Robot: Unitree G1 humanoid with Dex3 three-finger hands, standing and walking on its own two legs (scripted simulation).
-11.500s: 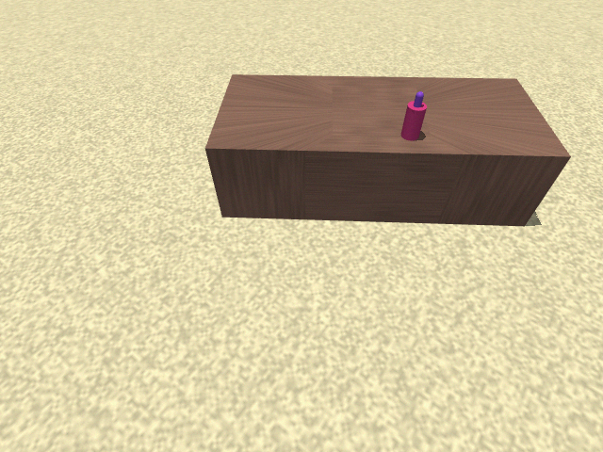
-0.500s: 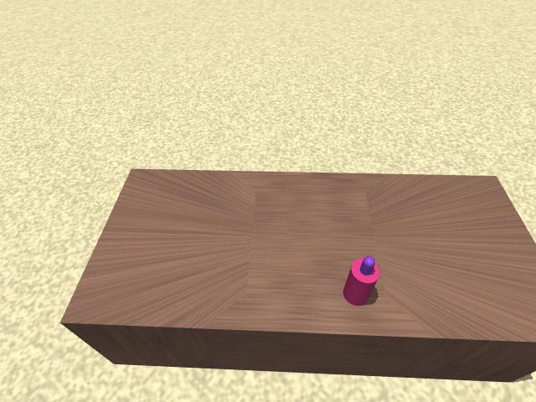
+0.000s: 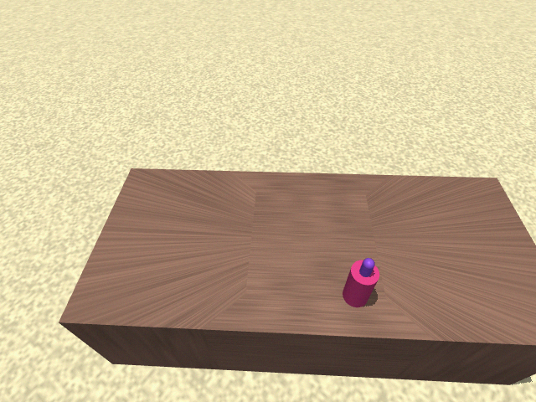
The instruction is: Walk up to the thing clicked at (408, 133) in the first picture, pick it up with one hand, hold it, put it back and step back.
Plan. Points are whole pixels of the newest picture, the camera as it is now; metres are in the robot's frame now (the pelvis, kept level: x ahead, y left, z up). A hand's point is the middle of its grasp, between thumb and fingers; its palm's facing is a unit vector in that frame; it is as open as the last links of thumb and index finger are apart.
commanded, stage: stand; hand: right
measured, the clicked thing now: (362, 279) +0.47 -0.21 -0.30
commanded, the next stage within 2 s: go down in 0.78 s
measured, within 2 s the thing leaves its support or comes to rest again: neither
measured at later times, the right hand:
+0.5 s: hand out of the picture +0.07 -0.25 -0.16, palm faces -0.01 +0.94 -0.34, open 7.4 cm
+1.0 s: hand out of the picture +0.11 -0.25 -0.16, palm faces +0.07 +0.94 -0.32, open 8.4 cm
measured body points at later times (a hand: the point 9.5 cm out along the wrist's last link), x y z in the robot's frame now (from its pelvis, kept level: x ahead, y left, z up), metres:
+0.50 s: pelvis +0.00 +0.00 +0.00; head +0.01 +0.00 +0.45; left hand +0.07 +0.30 -0.13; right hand +0.07 -0.30 -0.13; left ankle -0.01 +0.12 -0.75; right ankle -0.01 -0.12 -0.75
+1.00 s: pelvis -0.01 +0.00 -0.01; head +0.03 +0.00 +0.44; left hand +0.09 +0.29 -0.13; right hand +0.11 -0.30 -0.13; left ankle -0.01 +0.12 -0.75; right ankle -0.01 -0.12 -0.75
